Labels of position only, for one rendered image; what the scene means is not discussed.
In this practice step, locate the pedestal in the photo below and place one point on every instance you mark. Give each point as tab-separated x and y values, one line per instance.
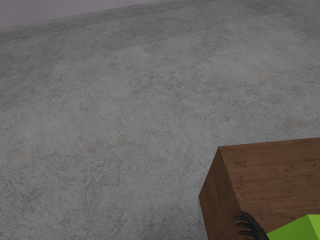
276	182

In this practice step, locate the carton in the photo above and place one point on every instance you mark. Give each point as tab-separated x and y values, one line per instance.
304	228

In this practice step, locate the right robot hand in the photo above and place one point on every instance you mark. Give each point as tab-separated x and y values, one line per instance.
257	233

